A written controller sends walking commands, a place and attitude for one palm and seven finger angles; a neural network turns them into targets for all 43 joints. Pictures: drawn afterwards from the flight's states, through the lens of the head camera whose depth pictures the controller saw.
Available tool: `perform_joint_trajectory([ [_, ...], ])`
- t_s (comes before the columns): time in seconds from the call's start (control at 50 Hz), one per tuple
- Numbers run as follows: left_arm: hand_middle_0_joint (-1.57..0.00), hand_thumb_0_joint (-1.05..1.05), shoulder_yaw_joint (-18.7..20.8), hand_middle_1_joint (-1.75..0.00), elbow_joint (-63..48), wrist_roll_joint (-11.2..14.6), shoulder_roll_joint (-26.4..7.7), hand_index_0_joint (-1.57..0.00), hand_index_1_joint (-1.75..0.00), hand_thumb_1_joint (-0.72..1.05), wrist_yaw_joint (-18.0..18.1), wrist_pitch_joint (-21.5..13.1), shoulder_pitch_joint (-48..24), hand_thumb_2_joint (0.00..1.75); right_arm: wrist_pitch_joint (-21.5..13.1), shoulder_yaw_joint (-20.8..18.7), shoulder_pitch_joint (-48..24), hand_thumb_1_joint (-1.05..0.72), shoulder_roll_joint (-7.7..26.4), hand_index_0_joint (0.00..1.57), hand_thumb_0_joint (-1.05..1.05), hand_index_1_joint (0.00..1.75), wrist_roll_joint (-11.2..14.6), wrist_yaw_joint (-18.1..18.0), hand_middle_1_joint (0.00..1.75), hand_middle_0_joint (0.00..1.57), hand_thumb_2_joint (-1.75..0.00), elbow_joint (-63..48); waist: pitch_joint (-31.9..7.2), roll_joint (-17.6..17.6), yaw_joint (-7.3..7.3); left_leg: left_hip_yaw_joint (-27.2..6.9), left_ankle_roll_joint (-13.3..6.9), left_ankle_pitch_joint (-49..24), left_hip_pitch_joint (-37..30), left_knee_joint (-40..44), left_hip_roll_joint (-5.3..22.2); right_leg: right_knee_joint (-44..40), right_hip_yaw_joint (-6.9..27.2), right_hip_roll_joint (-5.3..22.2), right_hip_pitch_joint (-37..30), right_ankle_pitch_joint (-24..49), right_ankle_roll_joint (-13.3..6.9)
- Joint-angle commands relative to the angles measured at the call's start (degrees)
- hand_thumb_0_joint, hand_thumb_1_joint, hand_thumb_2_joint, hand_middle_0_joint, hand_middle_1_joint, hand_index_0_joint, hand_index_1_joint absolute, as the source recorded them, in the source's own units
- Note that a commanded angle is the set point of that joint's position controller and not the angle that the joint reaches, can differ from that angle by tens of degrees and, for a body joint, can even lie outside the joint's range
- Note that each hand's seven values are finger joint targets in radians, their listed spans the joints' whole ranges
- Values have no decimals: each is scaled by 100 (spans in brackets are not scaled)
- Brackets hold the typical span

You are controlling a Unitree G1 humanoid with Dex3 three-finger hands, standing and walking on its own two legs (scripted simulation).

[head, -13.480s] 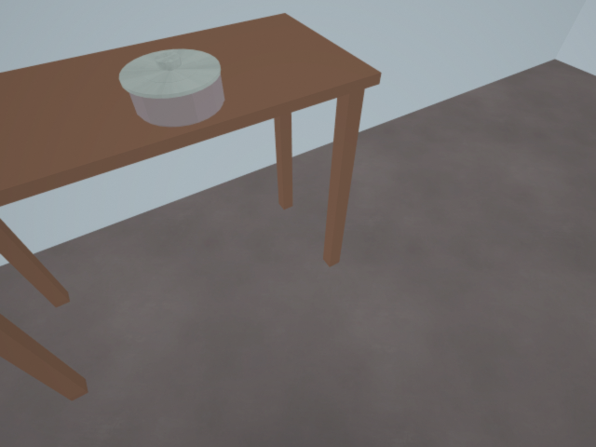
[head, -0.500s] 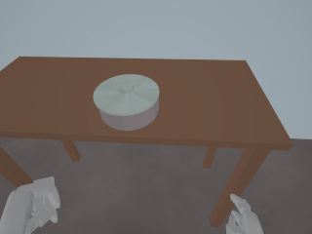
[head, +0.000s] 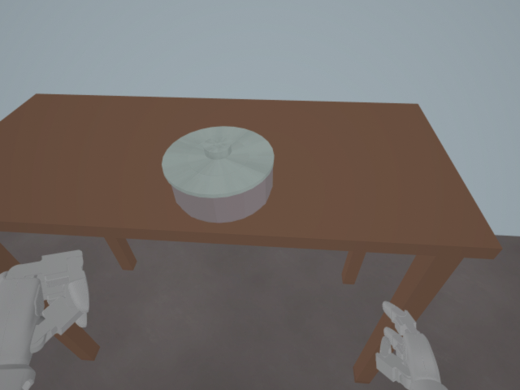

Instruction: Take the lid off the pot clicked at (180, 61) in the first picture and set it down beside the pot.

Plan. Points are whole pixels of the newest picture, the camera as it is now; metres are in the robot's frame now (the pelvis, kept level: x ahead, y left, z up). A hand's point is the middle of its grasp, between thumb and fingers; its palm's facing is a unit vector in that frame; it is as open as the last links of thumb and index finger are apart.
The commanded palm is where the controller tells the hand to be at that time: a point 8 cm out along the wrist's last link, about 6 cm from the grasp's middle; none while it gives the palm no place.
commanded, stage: raise the hand higher, near the body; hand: left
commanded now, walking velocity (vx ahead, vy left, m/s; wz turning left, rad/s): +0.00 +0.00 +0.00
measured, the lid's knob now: (217, 148) +0.47 +0.15 +0.15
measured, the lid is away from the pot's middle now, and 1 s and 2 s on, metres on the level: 0.00 0.00 0.00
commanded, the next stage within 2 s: reach forward and open the fingers in 0.26 s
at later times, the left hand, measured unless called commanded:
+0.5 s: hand (71, 255) +0.19 +0.24 +0.20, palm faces +0.39 -0.45 -0.80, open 3.0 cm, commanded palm +0.14 +0.26 +0.23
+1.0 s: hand (65, 244) +0.21 +0.27 +0.18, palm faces -0.06 -0.02 -1.00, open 5.3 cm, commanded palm +0.18 +0.26 +0.25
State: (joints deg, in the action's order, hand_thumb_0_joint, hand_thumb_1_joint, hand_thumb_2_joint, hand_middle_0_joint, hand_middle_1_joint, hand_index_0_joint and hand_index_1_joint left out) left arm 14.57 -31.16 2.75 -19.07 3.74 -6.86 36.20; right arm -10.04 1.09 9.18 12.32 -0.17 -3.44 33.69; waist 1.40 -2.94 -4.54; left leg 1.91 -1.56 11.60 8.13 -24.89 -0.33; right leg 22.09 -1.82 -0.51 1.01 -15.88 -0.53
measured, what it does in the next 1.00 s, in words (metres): stands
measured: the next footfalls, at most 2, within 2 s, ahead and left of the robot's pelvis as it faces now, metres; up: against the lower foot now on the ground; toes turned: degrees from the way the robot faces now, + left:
none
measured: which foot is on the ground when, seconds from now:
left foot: down 0.00-1.00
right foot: down 0.00-1.00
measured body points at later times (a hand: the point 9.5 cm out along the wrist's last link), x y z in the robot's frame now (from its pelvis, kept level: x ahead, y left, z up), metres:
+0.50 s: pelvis -0.01 +0.00 +0.00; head -0.02 -0.03 +0.44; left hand +0.16 +0.26 +0.24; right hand +0.20 -0.21 -0.08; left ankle +0.03 +0.10 -0.74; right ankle -0.04 -0.11 -0.74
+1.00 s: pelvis -0.04 +0.00 +0.00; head -0.05 -0.05 +0.44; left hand +0.21 +0.26 +0.24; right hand +0.21 -0.19 -0.08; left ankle +0.03 +0.10 -0.74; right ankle -0.04 -0.11 -0.74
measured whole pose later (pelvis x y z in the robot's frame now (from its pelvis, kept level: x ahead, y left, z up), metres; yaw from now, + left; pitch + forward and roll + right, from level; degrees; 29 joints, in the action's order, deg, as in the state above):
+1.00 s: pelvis -0.04 +0.00 +0.00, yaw +2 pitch -4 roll -1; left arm 4.2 -16.8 -39.5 -42.2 -22.0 9.1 -2.0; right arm 3.1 3.4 3.4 16.5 2.7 -1.2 32.5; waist 0.8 -8.5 -5.4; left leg 0.2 -2.0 7.4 14.6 -25.5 -1.3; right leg 26.4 -3.7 0.3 8.4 -14.5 -0.4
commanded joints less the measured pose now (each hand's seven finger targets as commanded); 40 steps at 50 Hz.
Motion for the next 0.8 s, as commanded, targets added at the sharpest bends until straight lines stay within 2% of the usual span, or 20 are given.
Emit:
perform_joint_trajectory([
  [0.0, -130, 0, 895, -150, -1198, 69, -919, -130, -150, 90, 117, -378, -363, 90, -245, -172, -772, -90, 535, 20, 0, 30, 23, 2, 30, 20, -90, -907, -203, 107, 13, -223, 8, -832, -667, 276, 129, -484, 0, -17, 944, 973, -36],
  [0.06, -130, 0, 712, -150, -1455, 59, -803, -130, -150, 90, 99, -427, -663, 90, -242, -121, -733, -90, 538, 20, 0, 30, 13, 17, 30, 20, -90, -926, -285, -297, 32, -260, 30, -980, -752, 293, 145, -423, 6, 18, 878, 1039, -58],
  [0.1, -130, 0, 1032, -150, -1275, 92, -1004, -130, -150, 90, 142, -407, -641, 90, -224, -152, -759, -90, 541, 20, 0, 30, 10, 28, 30, 20, -90, -878, -279, 54, 2, -251, 23, -886, -710, 285, 148, -456, -3, -15, 886, 1004, -53],
  [0.14, -130, 0, 948, -150, -1241, 118, -899, -130, -150, 90, 120, -427, -788, 90, -181, -137, -785, -90, 510, 20, 0, 30, 20, 4, 30, 20, -90, -885, -235, 156, 24, -234, 11, -859, -718, 313, 155, -486, 9, 20, 884, 985, -42],
  [0.18, -130, 0, 938, -150, -1467, 103, -948, -130, -150, 90, 120, -463, -1040, 90, -186, -121, -756, -90, 549, 20, 0, 30, 14, 12, 30, 20, -90, -889, -328, -205, 22, -265, 23, -912, -803, 320, 164, -467, 32, 24, 858, 975, -58],
  [0.2, -130, 0, 1114, -150, -1413, 122, -1049, -130, -150, 90, 146, -469, -919, 90, -205, -140, -783, -90, 557, 20, 0, 30, 8, 33, 30, 20, -90, -860, -370, -62, 9, -245, 20, -870, -782, 281, 154, -474, 25, 5, 868, 981, -56],
  [0.28, -130, 0, 1121, -150, -1406, 141, -1043, -130, -150, 90, 143, -515, -1241, 90, -173, -135, -791, -90, 550, 20, 0, 30, 17, 18, 30, 20, -90, -822, -294, -42, 16, -234, 20, -858, -795, 314, 165, -526, 45, 33, 876, 956, -54],
  [0.3, -130, 0, 1322, -150, -1363, 152, -1183, -130, -150, 90, 173, -533, -1159, 90, -188, -163, -807, -90, 564, 20, 0, 30, 18, 20, 30, 20, -90, -800, -362, 61, 7, -205, 8, -859, -799, 277, 160, -519, 42, 23, 863, 1002, -53],
  [0.34, -130, 0, 1214, -150, -1304, 170, -1068, -130, -150, 90, 154, -558, -1380, 90, -173, -137, -815, -90, 546, 20, 0, 30, 18, 24, 30, 20, -90, -763, -239, 12, 22, -232, 20, -841, -770, 329, 172, -522, 30, 42, 882, 945, -62],
  [0.36, -129, 0, 850, -146, -1513, -1960, -2196, -129, -146, 87, 304, 87, -1558, 92, 238, -84, -930, -90, 933, 20, 0, 30, -124, 103, 30, 20, -90, -961, -321, -439, -65, -16, 58, -990, 23, 178, 33, -3, -78, 1, 1095, 968, 2],
  [0.38, -129, 0, 770, -143, -1935, -1920, -1699, -129, -143, 85, 372, 403, -1844, 94, 426, -125, -1051, -90, 748, 20, 0, 30, -64, 180, 30, 20, -90, -1243, -394, -711, -58, 6, 94, -1065, 135, 183, 25, 126, -235, 18, 1062, 865, -77],
  [0.42, -128, 0, 960, -136, -1863, -2734, -2212, -128, -136, 79, 435, 917, -1418, 98, 719, -149, -1054, -90, 770, 20, 0, 30, -15, 254, 30, 20, -90, -1387, -672, -708, -214, 44, 103, -967, 257, 69, 39, 259, -160, -32, 1029, 703, -121],
  [0.44, -127, 0, 976, -132, -1697, -3015, -2318, -127, -132, 77, 382, 1140, -1240, 100, 911, -146, -1110, -90, 826, 20, 0, 30, 12, 287, 30, 20, -90, -1412, -791, -389, -228, 39, 88, -957, 269, -4, 30, 306, -137, -52, 1027, 687, -111],
  [0.48, -126, 0, 880, -125, -1560, -3479, -2591, -126, -125, 71, 204, 1437, -1624, 105, 1182, -141, -1296, -90, 886, 20, 0, 30, 77, 317, 30, 20, -90, -1478, -808, -92, -159, 26, 41, -824, 307, -125, -10, 291, -42, -40, 1170, 622, -71],
  [0.56, -123, 0, 765, -111, -759, -4009, -3150, -123, -111, 59, -374, 1678, -2327, 113, 1317, -126, -1409, -90, 960, 20, 0, 30, 236, 291, 30, 20, -90, -1390, -1001, 119, -125, -121, -9, -622, 278, -148, -39, 257, 11, -9, 1259, 503, 2],
  [0.6, -122, 0, 724, -104, -776, -4033, -3290, -122, -104, 53, -724, 1744, -2378, 117, 1262, -102, -1679, -90, 931, 20, 0, 30, 327, 335, 30, 20, -90, -1481, -1246, -26, -165, -184, -21, -836, 132, -193, -73, 253, 45, -32, 1138, 851, 3],
  [0.62, -121, 0, 580, -100, -838, -4056, -3326, -121, -100, 49, -891, 1700, -2840, 119, 1270, -102, -1519, -90, 953, 20, 0, 30, 317, 322, 30, 20, -90, -1359, -1369, -19, -97, -210, -41, -959, 71, -173, -87, 267, 9, 16, 1093, 944, 31],
  [0.68, -118, 0, 480, -90, -341, -4093, -3484, -118, -90, 39, -1326, 1690, -3306, 126, 1186, -89, -1467, -90, 967, 20, 0, 30, 317, 253, 30, 20, -90, -1198, -1075, 168, -63, -258, -75, -890, 42, -58, -104, 96, -19, -8, 1203, 935, 72],
  [0.72, -116, 0, 445, -83, -463, -4158, -3669, -116, -83, 32, -1596, 1648, -3780, 130, 1112, -55, -1511, -90, 944, 20, 0, 30, 320, 252, 30, 20, -90, -1205, -1326, -14, -57, -264, -95, -1112, -88, -70, -161, 106, -11, 1, 1031, 1145, 57],
  [0.78, -112, 0, 359, -72, -67, -4188, -3749, -112, -72, 21, -1901, 1609, -4222, 136, 1080, -20, -1558, -90, 931, 20, 0, 30, 310, 204, 30, 20, -90, -1103, -1039, -131, -59, -276, -88, -934, -82, 77, -166, -32, -38, -18, 1142, 897, 68],
])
